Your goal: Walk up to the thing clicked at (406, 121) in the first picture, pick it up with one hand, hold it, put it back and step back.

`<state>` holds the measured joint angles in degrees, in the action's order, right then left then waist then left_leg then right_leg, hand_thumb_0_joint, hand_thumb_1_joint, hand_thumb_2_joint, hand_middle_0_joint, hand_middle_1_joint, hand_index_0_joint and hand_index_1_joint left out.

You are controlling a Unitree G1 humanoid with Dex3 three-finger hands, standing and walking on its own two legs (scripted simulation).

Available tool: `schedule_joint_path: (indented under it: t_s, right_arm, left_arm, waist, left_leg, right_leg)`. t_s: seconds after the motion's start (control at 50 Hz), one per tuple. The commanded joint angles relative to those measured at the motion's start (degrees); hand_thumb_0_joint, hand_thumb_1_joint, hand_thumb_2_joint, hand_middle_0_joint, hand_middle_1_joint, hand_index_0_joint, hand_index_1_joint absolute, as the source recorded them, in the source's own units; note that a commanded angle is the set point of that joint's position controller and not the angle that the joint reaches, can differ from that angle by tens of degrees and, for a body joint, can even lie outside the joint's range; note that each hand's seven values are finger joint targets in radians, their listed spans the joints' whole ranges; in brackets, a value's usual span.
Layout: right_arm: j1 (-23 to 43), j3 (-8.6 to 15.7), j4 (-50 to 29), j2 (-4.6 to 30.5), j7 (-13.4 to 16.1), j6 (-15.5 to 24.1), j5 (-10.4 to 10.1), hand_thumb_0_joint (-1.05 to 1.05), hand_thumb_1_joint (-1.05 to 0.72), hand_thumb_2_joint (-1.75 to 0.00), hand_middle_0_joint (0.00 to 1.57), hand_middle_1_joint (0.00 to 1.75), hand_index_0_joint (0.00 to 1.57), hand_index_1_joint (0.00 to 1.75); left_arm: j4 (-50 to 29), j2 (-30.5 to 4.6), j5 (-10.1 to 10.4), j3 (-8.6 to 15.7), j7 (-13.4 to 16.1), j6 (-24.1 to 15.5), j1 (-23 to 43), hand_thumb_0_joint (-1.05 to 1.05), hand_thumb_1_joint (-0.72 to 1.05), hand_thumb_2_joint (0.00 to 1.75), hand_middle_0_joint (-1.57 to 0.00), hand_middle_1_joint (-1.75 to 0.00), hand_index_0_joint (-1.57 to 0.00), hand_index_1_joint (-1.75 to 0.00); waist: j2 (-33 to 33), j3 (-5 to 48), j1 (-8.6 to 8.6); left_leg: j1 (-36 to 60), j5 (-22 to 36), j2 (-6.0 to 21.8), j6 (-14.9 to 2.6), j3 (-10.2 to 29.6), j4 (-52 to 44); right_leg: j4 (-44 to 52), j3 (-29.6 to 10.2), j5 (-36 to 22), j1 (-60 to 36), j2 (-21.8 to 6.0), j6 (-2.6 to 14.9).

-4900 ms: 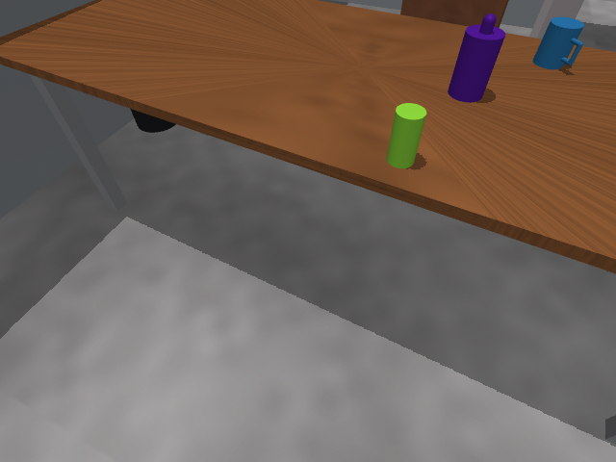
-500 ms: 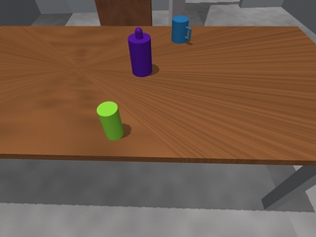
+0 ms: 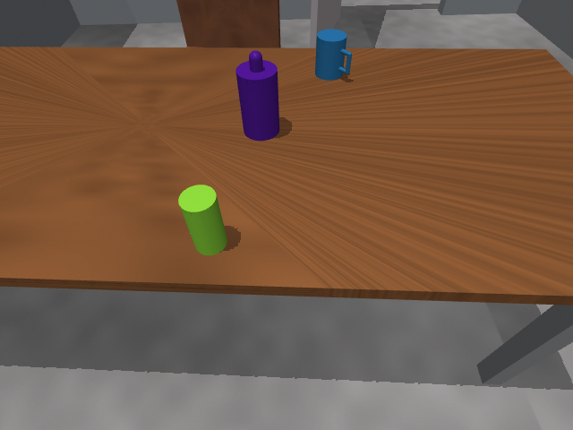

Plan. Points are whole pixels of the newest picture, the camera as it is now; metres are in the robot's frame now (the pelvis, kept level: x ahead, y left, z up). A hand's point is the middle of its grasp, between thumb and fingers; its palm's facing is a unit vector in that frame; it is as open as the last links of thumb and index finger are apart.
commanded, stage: stand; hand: left
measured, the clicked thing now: (204, 221) +0.42 +0.17 +0.03
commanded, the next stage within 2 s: rise first in 1.22 s
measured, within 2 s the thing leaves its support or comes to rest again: neither
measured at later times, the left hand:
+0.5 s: hand out of the picture +0.07 +0.25 -0.16, palm faces -0.04 -0.94 -0.35, open 7.4 cm
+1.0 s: hand out of the picture +0.08 +0.26 -0.16, palm faces -0.03 -0.94 -0.35, open 7.4 cm
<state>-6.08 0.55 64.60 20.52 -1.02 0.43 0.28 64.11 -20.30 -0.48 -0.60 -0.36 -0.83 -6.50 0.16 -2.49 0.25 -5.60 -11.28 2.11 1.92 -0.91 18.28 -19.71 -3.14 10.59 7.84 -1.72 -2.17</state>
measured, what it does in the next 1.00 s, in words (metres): stands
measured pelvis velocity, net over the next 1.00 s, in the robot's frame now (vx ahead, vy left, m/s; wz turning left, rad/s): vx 0.00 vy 0.00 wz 0.01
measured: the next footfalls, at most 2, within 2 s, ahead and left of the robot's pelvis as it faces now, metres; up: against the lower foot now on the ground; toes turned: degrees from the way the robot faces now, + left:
none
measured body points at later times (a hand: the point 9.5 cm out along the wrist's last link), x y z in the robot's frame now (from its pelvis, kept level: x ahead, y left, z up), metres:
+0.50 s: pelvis +0.00 +0.00 +0.00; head +0.01 +0.00 +0.45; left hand +0.08 +0.30 -0.13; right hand +0.07 -0.30 -0.13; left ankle -0.02 +0.14 -0.75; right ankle +0.00 -0.14 -0.75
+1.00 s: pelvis +0.00 +0.00 +0.00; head +0.02 +0.00 +0.45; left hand +0.08 +0.30 -0.13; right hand +0.08 -0.30 -0.13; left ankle -0.02 +0.14 -0.75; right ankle +0.00 -0.14 -0.75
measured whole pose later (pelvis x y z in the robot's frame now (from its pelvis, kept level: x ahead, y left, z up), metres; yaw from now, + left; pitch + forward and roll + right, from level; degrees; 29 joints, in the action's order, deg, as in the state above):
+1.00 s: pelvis +0.00 +0.00 +0.00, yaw +0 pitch -1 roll +0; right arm -6.4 0.4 64.1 20.4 -0.8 0.4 0.2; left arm 63.7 -20.3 -0.5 -0.6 -0.2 -0.8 -6.6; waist 0.0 -2.7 0.3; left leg -5.4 -11.7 2.0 1.8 -0.4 18.5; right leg -19.3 -2.6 10.9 7.1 -1.9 -2.3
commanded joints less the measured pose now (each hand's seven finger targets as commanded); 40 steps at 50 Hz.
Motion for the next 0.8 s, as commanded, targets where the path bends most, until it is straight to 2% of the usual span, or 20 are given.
schedule_joint_path:
  t_s: [0.0, 0.02, 0.18, 0.24, 0.26, 0.34, 0.44, 0.56, 0.62, 0.66, 0.72, 0.78]
  right_arm:
    - [2.2, 2.58, -3.58, 12.07, 1.02, 0.95, 0.18, 0.0, -0.9, -0.9, 0.2, 0.3, 0.2, 0.3]
    - [1.92, 2.56, -3.47, 12.34, 1.03, 0.88, 0.23, 0.0, -0.9, -0.9, 0.2, 0.3, 0.2, 0.3]
    - [1.45, 2.4, -3.45, 11.82, 1.03, 0.9, 0.2, 0.0, -0.9, -0.9, 0.2, 0.3, 0.2, 0.3]
    - [1.48, 2.6, -3.45, 12.43, 1.02, 0.79, 0.25, 0.0, -0.9, -0.9, 0.2, 0.3, 0.2, 0.3]
    - [1.94, 2.65, -3.49, 12.2, 1.03, 0.85, 0.22, 0.0, -0.9, -0.9, 0.2, 0.3, 0.2, 0.3]
    - [1.37, 2.66, -3.54, 12.29, 1.07, 0.88, 0.19, 0.0, -0.9, -0.9, 0.2, 0.3, 0.2, 0.3]
    - [1.33, 2.62, -3.59, 12.28, 1.13, 0.78, 0.25, 0.0, -0.9, -0.9, 0.2, 0.3, 0.2, 0.3]
    - [1.85, 2.55, -3.61, 11.99, 1.03, 0.83, 0.17, 0.0, -0.9, -0.9, 0.2, 0.3, 0.2, 0.3]
    - [1.15, 2.65, -3.8, 12.13, 1.13, 1.01, 0.19, 0.0, -0.9, -0.9, 0.2, 0.3, 0.2, 0.3]
    - [1.04, 2.56, -3.73, 12.02, 1.16, 1.05, 0.18, 0.0, -0.9, -0.9, 0.2, 0.3, 0.2, 0.3]
    - [1.69, 2.66, -3.84, 12.24, 1.22, 0.91, 0.08, 0.0, -0.9, -0.9, 0.2, 0.3, 0.2, 0.3]
    - [0.9, 2.53, -3.74, 12.14, 1.21, 0.93, 0.04, 0.0, -0.9, -0.9, 0.2, 0.3, 0.2, 0.3]
  left_arm:
    - [-3.66, -12.65, -0.06, 2.67, 1.0, -0.99, 1.91, 0.0, 0.9, 0.9, -0.2, -0.3, -0.2, -0.3]
    - [-3.62, -12.46, -0.04, 2.61, 1.0, -0.98, 1.84, 0.0, 0.9, 0.9, -0.2, -0.3, -0.2, -0.3]
    - [-3.73, -12.88, 0.01, 2.7, 1.07, -1.0, 1.83, 0.0, 0.9, 0.9, -0.2, -0.3, -0.2, -0.3]
    - [-3.72, -12.52, 0.01, 2.66, 1.04, -0.86, 1.55, 0.0, 0.9, 0.9, -0.2, -0.3, -0.2, -0.3]
    - [-3.69, -12.91, -0.09, 2.67, 1.05, -0.91, 1.5, 0.0, 0.9, 0.9, -0.2, -0.3, -0.2, -0.3]
    - [-3.79, -12.71, -0.14, 2.63, 1.03, -0.93, 1.24, 0.0, 0.9, 0.9, -0.2, -0.3, -0.2, -0.3]
    - [-3.7, -12.67, -0.04, 2.71, 1.0, -0.76, 1.42, 0.0, 0.9, 0.9, -0.2, -0.3, -0.2, -0.3]
    - [-3.58, -12.38, -0.06, 2.51, 0.95, -0.87, 0.91, 0.0, 0.9, 0.9, -0.2, -0.3, -0.2, -0.3]
    - [-3.8, -12.82, -0.07, 2.79, 0.95, -0.87, 1.38, 0.0, 0.9, 0.9, -0.2, -0.3, -0.2, -0.3]
    - [-3.87, -12.77, -0.04, 2.76, 0.98, -0.88, 1.49, 0.0, 0.9, 0.9, -0.2, -0.3, -0.2, -0.3]
    - [-3.66, -12.43, -0.03, 2.63, 1.04, -0.9, 1.1, 0.0, 0.9, 0.9, -0.2, -0.3, -0.2, -0.3]
    - [-3.68, -12.46, -0.04, 2.66, 1.13, -0.95, 1.03, 0.0, 0.9, 0.9, -0.2, -0.3, -0.2, -0.3]
  waist:
    - [-0.79, 4.12, 0.01]
    - [0.04, 3.91, 0.05]
    - [-0.28, 4.29, 0.14]
    - [0.19, 4.2, 0.0]
    - [-0.93, 4.1, -0.06]
    - [-0.2, 4.46, 0.03]
    - [0.43, 3.44, 0.05]
    - [-0.5, 3.13, -0.24]
    - [-0.2, 5.35, 0.02]
    - [-0.06, 5.11, 0.05]
    - [-0.76, 4.6, -0.19]
    - [-0.64, 4.58, 0.1]
  left_leg:
    - [1.36, 7.89, 5.58, -2.74, 3.52, -2.09]
    - [0.73, 6.11, 5.4, -2.8, 3.4, -2.33]
    - [1.28, 8.6, 5.4, -2.69, 3.53, -2.05]
    - [0.55, 5.51, 5.51, -2.96, 3.51, -2.47]
    - [1.24, 7.31, 5.68, -2.85, 3.97, -2.33]
    - [1.41, 8.47, 5.58, -2.75, 3.68, -2.06]
    - [0.66, 5.59, 5.48, -2.88, 3.56, -2.48]
    - [0.48, 6.57, 5.33, -2.77, 3.94, -2.36]
    - [1.63, 9.86, 5.65, -2.85, 3.68, -1.86]
    - [1.01, 9.23, 5.49, -2.75, 3.71, -2.21]
    - [2.61, 11.66, 5.83, -2.9, 3.63, -1.26]
    - [1.5, 10.92, 5.5, -2.78, 3.7, -1.6]
  right_leg:
    - [2.58, -2.63, -10.33, -0.52, -5.07, 3.0]
    - [3.04, -2.83, -9.09, -0.39, -5.17, 2.76]
    - [2.47, -2.66, -11.4, -0.75, -5.16, 2.93]
    - [2.83, -2.47, -8.22, -0.95, -5.07, 2.97]
    - [2.59, -2.35, -9.16, -0.41, -4.92, 3.03]
    - [2.48, -2.39, -10.53, -0.53, -5.11, 3.02]
    - [2.8, -2.54, -7.94, -0.03, -4.99, 3.02]
    - [2.8, -2.35, -8.48, -0.14, -4.89, 3.0]
    - [1.8, -2.48, -12.02, -1.62, -5.26, 3.26]
    - [1.89, -2.22, -11.33, -1.85, -5.12, 3.11]
    - [1.74, -2.27, -13.35, -0.95, -5.33, 3.09]
    - [2.16, -2.04, -13.51, -1.79, -5.32, 2.76]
